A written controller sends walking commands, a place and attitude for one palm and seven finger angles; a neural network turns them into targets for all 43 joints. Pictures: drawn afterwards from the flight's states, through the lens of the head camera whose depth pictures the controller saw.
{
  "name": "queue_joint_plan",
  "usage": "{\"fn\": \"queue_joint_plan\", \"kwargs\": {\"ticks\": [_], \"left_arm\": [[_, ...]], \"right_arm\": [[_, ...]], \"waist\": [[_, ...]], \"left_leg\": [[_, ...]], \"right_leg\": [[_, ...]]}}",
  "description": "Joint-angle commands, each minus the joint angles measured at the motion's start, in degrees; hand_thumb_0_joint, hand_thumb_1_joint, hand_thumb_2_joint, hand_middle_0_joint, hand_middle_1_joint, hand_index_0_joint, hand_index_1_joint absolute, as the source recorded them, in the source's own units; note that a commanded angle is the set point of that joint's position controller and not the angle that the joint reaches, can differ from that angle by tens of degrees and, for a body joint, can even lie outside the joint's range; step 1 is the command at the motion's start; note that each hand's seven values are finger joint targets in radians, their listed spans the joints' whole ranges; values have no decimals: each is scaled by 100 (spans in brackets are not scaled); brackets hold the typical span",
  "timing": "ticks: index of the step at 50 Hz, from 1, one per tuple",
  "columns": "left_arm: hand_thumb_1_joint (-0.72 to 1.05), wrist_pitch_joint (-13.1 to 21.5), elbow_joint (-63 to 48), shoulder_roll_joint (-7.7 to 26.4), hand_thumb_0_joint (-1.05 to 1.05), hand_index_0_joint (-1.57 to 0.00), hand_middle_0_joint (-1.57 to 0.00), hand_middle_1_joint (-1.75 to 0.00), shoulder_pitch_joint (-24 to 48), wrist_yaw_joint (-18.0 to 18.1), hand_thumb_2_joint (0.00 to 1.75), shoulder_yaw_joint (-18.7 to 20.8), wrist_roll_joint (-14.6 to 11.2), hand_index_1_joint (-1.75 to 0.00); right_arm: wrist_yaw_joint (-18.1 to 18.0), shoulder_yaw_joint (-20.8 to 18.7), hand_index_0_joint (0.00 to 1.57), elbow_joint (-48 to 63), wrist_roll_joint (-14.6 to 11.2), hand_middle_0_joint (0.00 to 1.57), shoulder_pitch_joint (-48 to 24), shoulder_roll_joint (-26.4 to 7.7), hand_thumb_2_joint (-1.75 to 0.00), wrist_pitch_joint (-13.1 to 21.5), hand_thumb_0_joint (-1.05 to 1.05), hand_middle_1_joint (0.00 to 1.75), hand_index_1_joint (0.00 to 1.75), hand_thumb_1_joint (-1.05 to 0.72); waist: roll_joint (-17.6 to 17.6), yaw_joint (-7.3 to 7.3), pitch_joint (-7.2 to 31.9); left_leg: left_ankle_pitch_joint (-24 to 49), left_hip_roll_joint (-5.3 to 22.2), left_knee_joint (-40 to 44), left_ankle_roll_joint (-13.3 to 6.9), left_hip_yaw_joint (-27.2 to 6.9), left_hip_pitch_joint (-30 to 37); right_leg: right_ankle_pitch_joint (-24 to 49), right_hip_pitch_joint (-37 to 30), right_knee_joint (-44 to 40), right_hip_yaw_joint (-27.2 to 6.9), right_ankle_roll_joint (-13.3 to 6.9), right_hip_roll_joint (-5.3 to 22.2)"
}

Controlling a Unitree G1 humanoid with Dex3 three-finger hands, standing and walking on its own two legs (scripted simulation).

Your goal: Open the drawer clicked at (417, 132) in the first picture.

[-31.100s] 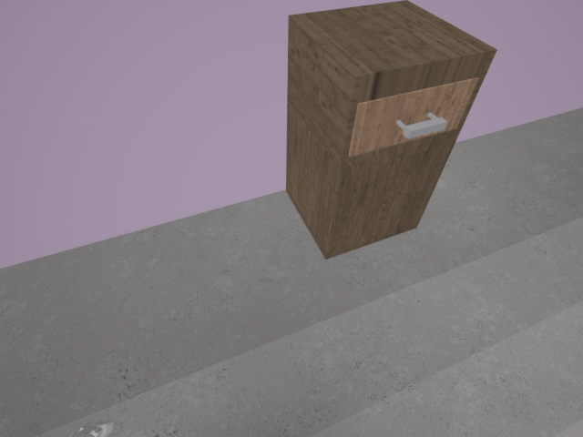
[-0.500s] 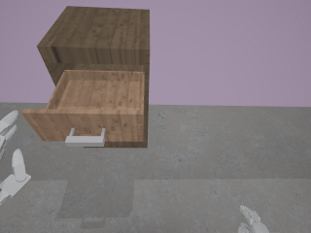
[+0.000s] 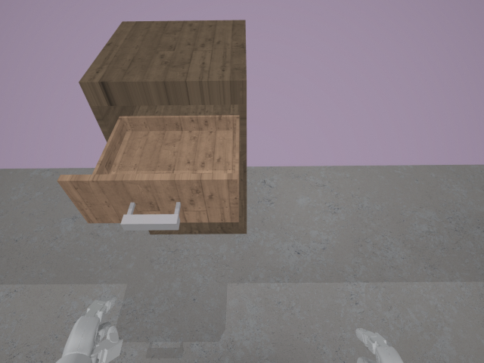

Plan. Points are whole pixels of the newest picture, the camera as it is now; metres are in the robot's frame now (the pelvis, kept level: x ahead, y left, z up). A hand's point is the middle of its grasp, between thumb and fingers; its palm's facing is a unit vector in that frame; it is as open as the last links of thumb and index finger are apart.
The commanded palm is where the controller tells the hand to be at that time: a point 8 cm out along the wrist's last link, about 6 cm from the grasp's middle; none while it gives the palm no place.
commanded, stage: let the arm hang, fingers relaxed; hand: left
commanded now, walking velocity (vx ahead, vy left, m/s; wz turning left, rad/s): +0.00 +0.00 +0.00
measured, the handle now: (153, 214) +0.47 +0.26 -0.12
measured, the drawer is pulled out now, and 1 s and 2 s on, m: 0.30 0.30 0.30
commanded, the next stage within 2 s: look to check the result in 0.92 s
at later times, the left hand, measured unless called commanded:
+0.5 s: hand out of the picture -0.05 +0.17 -0.16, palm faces +0.01 -0.98 -0.21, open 7.3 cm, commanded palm none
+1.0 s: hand out of the picture +0.00 +0.15 -0.17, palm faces +0.03 -0.98 -0.18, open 7.4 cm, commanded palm none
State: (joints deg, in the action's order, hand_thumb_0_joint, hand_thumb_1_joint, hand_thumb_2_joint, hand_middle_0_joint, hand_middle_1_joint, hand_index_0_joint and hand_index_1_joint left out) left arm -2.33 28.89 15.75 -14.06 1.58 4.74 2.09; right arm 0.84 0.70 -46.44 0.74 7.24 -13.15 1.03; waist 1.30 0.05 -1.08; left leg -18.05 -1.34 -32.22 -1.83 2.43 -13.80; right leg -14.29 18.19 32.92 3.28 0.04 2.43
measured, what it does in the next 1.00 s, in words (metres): stands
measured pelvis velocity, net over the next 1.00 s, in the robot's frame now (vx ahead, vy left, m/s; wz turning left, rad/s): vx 0.01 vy -0.01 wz -0.02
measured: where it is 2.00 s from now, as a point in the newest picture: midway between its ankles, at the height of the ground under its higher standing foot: outside the picture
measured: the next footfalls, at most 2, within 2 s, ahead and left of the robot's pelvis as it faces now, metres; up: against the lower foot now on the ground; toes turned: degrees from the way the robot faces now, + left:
none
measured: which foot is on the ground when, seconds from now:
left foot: down 0.00-1.00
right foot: down 0.00-1.00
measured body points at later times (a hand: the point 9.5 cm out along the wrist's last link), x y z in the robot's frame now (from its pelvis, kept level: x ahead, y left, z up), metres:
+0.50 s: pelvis +0.00 +0.00 +0.01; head +0.02 -0.01 +0.46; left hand -0.05 +0.22 -0.15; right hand -0.07 -0.21 -0.15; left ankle -0.01 +0.10 -0.73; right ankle +0.03 -0.12 -0.73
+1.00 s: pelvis +0.01 -0.01 +0.01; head +0.02 -0.01 +0.46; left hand +0.00 +0.20 -0.15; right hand -0.03 -0.21 -0.15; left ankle -0.01 +0.10 -0.73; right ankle +0.03 -0.12 -0.73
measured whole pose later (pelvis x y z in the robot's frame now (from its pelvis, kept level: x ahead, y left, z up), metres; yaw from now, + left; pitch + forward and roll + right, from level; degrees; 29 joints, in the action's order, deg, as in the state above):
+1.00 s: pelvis +0.01 -0.01 +0.01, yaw -1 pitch -2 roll +0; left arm -0.1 64.6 6.8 -16.8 2.2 1.1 0.8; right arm -2.2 -0.2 -63.3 0.4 19.4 -6.0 -0.1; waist 0.3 0.2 -3.5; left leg -15.1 0.3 -24.4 -0.9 3.2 -7.2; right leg -10.5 11.6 24.1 2.7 -0.9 0.3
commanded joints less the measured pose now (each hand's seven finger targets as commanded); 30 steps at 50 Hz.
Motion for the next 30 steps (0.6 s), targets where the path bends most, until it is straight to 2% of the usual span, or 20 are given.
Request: {"fn": "queue_joint_plan", "kwargs": {"ticks": [1,2,5,7,8,9,10,19,20,26,27,30], "left_arm": [[90,136,907,443,0,-20,-20,-30,-163,0,90,-169,-52,-30],[90,131,1243,439,0,-20,-20,-30,-170,4,90,-203,-62,-30],[90,163,2035,386,0,-20,-20,-30,-262,-4,90,-268,-87,-30],[90,181,2406,201,0,-20,-20,-30,-386,5,90,-236,-95,-30],[90,191,2572,210,0,-20,-20,-30,-450,0,90,-263,-105,-30],[90,199,2719,189,0,-20,-20,-30,-475,-5,90,-288,-112,-30],[90,208,2828,161,0,-20,-20,-30,-488,1,90,-297,-111,-30],[90,224,3458,-111,0,-20,-20,-30,-814,56,90,-391,-150,-30],[90,223,3500,-145,0,-20,-20,-30,-832,67,90,-391,-148,-30],[90,192,3558,-254,0,-20,-20,-30,-855,92,90,-370,-132,-30],[90,187,3543,-257,0,-20,-20,-30,-846,92,90,-357,-128,-30],[90,204,3496,-302,0,-20,-20,-30,-875,102,90,-332,-119,-30]], "right_arm": [[-135,-190,20,46,35,20,315,-633,-90,-20,0,30,30,-90],[-142,-158,20,-84,23,20,352,-565,-90,-41,0,30,30,-90],[-180,-119,20,-445,-21,20,552,-475,-90,-73,0,30,30,-90],[-209,-122,20,-700,5,20,784,-332,-90,-78,0,30,30,-90],[-212,-118,20,-797,-3,20,879,-281,-90,-80,0,30,30,-90],[-219,-116,20,-901,-12,20,967,-257,-90,-92,0,30,30,-90],[-232,-134,20,-956,-30,20,1105,-235,-90,-110,0,30,30,-90],[-297,-112,20,-1528,-39,20,1833,5,-90,-104,0,30,30,-90],[-304,-110,20,-1542,-47,20,1837,17,-90,-107,0,30,30,-90],[-304,-122,20,-1666,-16,20,1958,177,-90,-124,0,30,30,-90],[-299,-128,20,-1672,-8,20,1982,198,-90,-125,0,30,30,-90],[-298,-152,20,-1650,-13,20,1973,236,-90,-115,0,30,30,-90]], "waist": [[255,-21,275],[362,-49,152],[272,-53,-30],[715,-47,35],[749,-53,10],[644,-40,-69],[160,-12,-151],[-103,21,-278],[-49,15,-371],[-129,9,-732],[-66,7,-734],[-166,-2,-696]], "left_leg": [[1855,623,959,-6,-623,64],[1621,644,1074,-10,-611,-28],[962,635,1249,-20,-584,98],[700,639,1335,-28,-538,107],[593,625,1349,-32,-526,95],[470,623,1350,-24,-497,93],[510,681,1338,-55,-563,167],[636,694,1306,-85,-514,162],[660,716,1329,-92,-512,171],[163,700,1438,-109,-543,-79],[52,680,1459,-108,-548,-129],[78,665,1413,-112,-535,-83]], "right_leg": [[1378,-891,-617,-639,-269,301],[1129,-979,-737,-620,-228,274],[701,-926,-1097,-669,-237,269],[536,-1038,-1219,-648,-250,277],[498,-1038,-1270,-642,-261,291],[412,-979,-1335,-646,-272,303],[396,-864,-1377,-603,-275,287],[329,-819,-1384,-576,-312,322],[322,-726,-1378,-526,-313,321],[-138,-508,-1387,-538,-294,276],[-206,-517,-1390,-569,-293,265],[-229,-437,-1387,-598,-297,240]]}}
